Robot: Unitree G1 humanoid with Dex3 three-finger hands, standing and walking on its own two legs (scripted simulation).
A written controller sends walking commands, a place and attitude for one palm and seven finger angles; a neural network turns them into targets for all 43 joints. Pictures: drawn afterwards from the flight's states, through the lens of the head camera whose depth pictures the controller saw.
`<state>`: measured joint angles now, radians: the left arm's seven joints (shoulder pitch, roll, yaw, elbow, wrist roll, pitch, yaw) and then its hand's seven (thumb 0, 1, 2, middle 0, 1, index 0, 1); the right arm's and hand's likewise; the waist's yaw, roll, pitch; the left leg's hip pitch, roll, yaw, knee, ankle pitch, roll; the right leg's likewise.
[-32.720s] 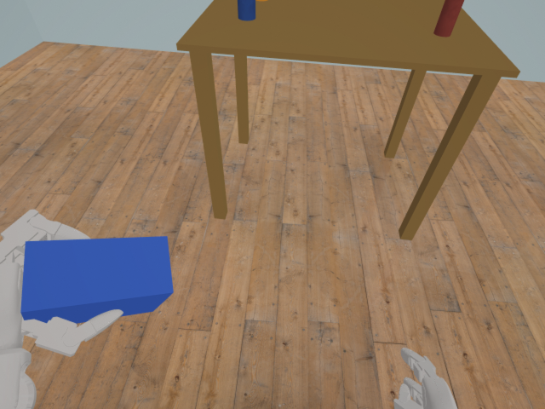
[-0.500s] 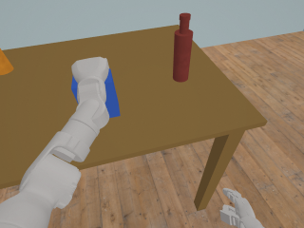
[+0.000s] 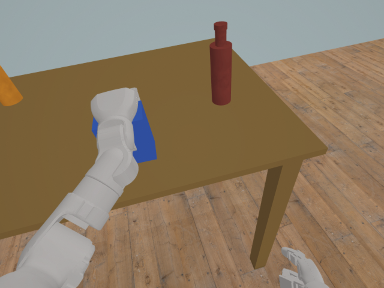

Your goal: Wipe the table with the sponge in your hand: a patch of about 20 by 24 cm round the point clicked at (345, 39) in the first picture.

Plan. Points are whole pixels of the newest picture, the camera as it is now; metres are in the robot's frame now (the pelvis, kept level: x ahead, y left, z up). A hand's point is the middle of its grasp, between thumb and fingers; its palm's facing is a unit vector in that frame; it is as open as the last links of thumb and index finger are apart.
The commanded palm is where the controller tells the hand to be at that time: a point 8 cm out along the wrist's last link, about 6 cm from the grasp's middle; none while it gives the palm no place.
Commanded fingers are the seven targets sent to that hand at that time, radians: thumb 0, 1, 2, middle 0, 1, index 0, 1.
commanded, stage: wipe back along the third lane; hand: left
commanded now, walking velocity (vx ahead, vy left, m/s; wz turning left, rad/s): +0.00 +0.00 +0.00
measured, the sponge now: (130, 143) +0.40 +0.19 +0.12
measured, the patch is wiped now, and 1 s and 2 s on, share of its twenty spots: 1.00 1.00 1.00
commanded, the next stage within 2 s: slide back across to the middle lane in 0.42 s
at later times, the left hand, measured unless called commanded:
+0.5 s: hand (123, 142) +0.34 +0.17 +0.17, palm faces +0.19 -0.07 -0.98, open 10.5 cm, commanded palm +0.29 +0.16 +0.19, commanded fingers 0.00 0.10 1.30 -1.20 -1.60 -1.20 -1.60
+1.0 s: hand (103, 147) +0.32 +0.20 +0.18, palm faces +0.19 -0.12 -0.97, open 10.5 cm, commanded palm +0.27 +0.21 +0.23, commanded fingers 0.00 0.10 1.30 -1.20 -1.60 -1.20 -1.60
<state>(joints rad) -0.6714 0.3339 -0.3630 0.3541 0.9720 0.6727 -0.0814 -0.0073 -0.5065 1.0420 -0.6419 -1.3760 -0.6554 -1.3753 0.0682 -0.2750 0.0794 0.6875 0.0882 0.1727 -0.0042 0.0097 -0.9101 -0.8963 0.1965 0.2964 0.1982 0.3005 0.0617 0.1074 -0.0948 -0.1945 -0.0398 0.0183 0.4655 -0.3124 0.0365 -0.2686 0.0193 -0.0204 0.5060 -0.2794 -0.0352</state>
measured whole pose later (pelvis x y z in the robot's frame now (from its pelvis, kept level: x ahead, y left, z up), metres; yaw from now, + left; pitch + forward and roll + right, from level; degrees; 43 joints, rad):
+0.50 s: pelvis -0.01 -0.02 +0.00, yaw -1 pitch +0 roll +1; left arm -0.43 0.36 -0.34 0.05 0.98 0.69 -0.06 -0.01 -0.50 1.04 -0.64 -1.38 -0.65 -1.38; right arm 0.00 -0.27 0.09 0.64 0.09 0.17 0.02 0.01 -0.91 -0.90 0.20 0.30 0.20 0.30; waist 0.09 0.11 -0.08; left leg -0.14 -0.02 0.03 0.46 -0.31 0.01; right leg -0.22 0.04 -0.01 0.50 -0.27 -0.06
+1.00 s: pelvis -0.01 -0.02 +0.00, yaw -2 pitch -2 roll +1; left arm -0.33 0.44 -0.21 -0.06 0.91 0.66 -0.11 -0.01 -0.52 1.04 -0.67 -1.34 -0.69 -1.34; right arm 0.01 -0.28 0.09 0.65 0.07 0.18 -0.01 0.01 -0.91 -0.90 0.20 0.30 0.20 0.30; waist 0.09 0.11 -0.06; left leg -0.12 -0.01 0.04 0.44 -0.30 0.01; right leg -0.21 0.05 0.00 0.49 -0.26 -0.06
